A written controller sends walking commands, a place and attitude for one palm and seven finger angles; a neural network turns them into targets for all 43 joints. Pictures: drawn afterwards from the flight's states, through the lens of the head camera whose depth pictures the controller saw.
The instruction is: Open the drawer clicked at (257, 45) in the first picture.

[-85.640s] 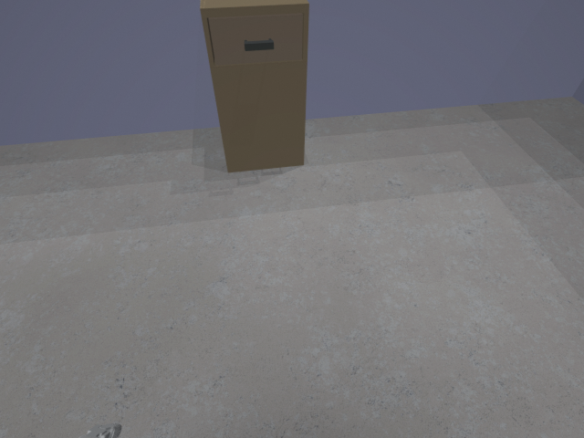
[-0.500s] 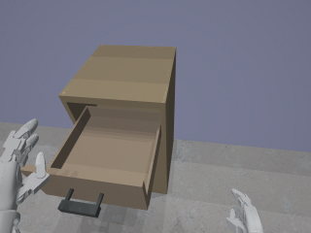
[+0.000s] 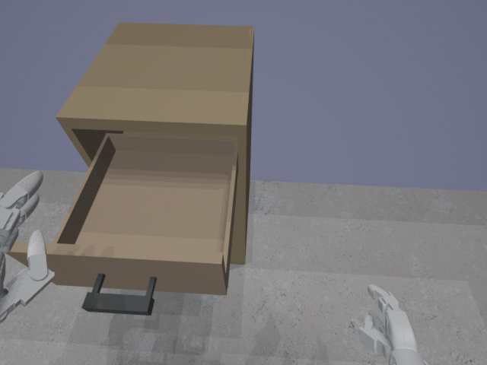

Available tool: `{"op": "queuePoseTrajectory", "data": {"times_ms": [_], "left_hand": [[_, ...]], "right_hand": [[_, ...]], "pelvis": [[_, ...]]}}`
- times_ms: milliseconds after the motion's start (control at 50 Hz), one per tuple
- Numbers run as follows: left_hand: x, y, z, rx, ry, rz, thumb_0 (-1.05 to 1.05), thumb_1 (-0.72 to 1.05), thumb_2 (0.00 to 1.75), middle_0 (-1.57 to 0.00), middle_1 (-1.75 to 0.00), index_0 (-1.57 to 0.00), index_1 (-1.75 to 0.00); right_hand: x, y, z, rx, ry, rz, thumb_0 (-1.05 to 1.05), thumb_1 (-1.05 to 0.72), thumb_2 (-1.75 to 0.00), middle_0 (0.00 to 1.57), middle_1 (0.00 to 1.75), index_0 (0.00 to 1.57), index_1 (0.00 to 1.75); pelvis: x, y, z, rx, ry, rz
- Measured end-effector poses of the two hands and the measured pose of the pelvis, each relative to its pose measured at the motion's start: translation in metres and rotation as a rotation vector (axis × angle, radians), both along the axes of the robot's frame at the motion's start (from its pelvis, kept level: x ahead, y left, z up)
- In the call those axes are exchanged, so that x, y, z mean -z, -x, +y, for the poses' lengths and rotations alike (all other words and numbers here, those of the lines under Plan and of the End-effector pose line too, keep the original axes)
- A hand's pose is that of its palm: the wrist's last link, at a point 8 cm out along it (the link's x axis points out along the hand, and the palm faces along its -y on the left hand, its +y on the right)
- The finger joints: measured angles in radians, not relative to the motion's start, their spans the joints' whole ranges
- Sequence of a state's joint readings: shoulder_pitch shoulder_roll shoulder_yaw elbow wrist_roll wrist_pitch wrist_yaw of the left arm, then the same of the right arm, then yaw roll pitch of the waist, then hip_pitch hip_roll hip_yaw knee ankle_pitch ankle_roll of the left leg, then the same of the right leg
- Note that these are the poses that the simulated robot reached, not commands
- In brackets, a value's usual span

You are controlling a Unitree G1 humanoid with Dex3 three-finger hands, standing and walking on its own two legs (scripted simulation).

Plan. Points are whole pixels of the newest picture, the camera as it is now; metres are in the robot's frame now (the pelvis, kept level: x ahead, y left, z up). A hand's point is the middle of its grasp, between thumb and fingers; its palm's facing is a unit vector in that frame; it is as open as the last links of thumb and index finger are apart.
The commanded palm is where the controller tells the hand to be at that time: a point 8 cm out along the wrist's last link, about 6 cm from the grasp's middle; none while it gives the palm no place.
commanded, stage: step back with the hand held close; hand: left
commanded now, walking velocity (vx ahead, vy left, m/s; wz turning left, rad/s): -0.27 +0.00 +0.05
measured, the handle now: (122, 291) +0.25 +0.24 -0.09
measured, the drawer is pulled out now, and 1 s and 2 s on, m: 0.30 0.30 0.30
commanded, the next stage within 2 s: stop stepping back and stand still in 0.90 s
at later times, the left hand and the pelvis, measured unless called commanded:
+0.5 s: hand out of the picture +0.12 +0.24 +0.16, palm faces +0.37 -0.81 -0.45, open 7.4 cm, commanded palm +0.05 +0.29 +0.18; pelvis -0.07 +0.01 -0.02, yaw +1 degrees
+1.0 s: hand out of the picture +0.07 +0.22 +0.15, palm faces +0.25 -0.82 -0.51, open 7.4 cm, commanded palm -0.01 +0.27 +0.18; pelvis -0.14 -0.01 +0.00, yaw +0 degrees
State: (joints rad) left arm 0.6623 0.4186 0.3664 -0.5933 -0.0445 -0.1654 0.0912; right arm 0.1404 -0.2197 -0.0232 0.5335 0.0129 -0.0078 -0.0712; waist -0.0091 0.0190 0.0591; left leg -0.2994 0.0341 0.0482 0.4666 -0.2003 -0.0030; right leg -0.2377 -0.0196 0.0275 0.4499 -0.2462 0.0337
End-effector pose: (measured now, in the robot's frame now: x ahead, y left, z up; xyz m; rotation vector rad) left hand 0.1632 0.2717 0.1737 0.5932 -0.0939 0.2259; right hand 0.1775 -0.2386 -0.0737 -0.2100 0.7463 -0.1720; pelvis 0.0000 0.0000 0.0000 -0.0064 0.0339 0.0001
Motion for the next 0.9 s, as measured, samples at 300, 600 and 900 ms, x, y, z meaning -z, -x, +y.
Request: {"op": "queuePoseTrajectory", "data": {"times_ms": [300,600,900], "left_hand": [[-0.005,0.062,0.01,-0.051,-0.002,-0.127,0.02,0.89,0.9,-0.22,-0.3,-0.21,-0.3],[-0.007,0.086,0.013,-0.016,-0.022,-0.2,0.02,0.89,0.9,-0.22,-0.3,-0.21,-0.3],[0.003,0.11,-0.002,0.028,0.023,-0.123,0.01,0.89,0.9,-0.22,-0.3,-0.21,-0.3]], "right_hand": [[0.004,0.036,0.027,-0.086,-0.014,-0.053,0.01,-0.91,-0.89,0.2,0.3,0.2,0.3],[0.01,0.09,0.019,-0.045,0.012,-0.033,0.01,-0.91,-0.89,0.2,0.3,0.2,0.3],[0.01,0.125,0.004,-0.009,0.024,0.025,0.01,-0.91,-0.89,0.2,0.3,0.2,0.3]], "pelvis": [[0.011,0.047,0.003,-0.033,0.017,-0.008],[0.016,0.083,0.005,-0.037,0.043,-0.017],[0.01,0.118,0.0,-0.023,0.003,0.03]]}}
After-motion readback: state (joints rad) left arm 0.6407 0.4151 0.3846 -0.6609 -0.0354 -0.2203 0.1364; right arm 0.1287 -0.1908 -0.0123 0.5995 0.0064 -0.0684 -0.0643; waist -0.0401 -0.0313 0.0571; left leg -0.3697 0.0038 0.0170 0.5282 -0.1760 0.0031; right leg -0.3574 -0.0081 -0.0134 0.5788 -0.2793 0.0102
